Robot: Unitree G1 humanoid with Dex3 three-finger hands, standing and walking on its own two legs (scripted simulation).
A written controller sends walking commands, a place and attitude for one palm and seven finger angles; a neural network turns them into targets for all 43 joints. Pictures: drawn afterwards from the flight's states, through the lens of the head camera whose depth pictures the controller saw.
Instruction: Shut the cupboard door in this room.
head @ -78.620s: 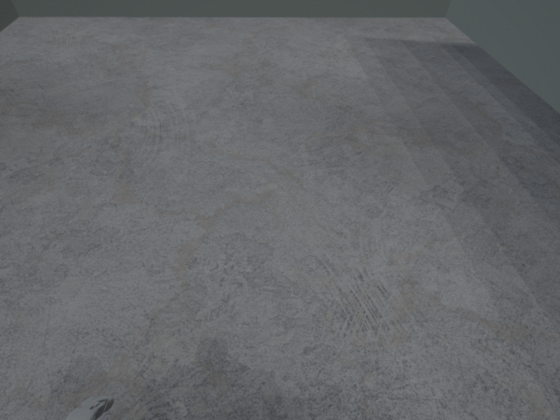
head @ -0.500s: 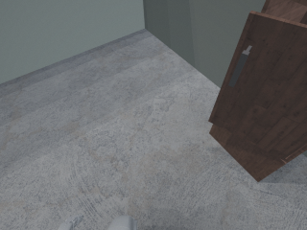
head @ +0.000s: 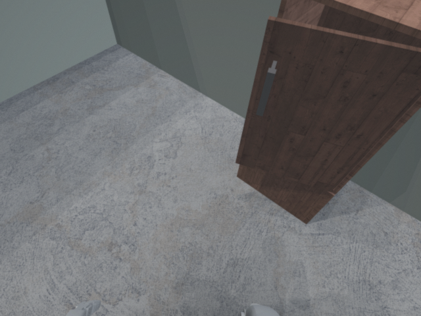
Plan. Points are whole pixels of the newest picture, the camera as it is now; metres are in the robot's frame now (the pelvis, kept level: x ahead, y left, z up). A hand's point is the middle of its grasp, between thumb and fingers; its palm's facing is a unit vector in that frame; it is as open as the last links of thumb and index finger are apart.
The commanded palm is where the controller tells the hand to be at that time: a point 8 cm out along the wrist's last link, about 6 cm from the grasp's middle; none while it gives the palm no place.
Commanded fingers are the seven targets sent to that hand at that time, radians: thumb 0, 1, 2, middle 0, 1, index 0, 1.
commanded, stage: turn to face it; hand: left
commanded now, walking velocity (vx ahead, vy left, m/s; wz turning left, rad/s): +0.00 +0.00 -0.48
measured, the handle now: (266, 89) +0.67 -0.11 +0.01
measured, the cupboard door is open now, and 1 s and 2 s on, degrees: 20 20 20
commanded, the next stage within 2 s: take the last steps up to it in 0.44 s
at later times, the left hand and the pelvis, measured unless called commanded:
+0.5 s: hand (136, 310) +0.14 +0.17 -0.18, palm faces -0.15 -0.97 -0.18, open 7.4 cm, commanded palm none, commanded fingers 0.00 0.90 0.90 -0.20 -0.30 -0.20 -0.30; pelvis +0.04 +0.00 -0.01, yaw -11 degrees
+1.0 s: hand (177, 261) +0.24 +0.09 -0.16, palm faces -0.37 -0.90 -0.21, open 7.4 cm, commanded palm none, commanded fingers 0.00 0.90 0.90 -0.20 -0.30 -0.20 -0.30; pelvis +0.08 -0.06 -0.01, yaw -20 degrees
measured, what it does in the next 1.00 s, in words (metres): steps on the spot, turning right: right foot, then left foot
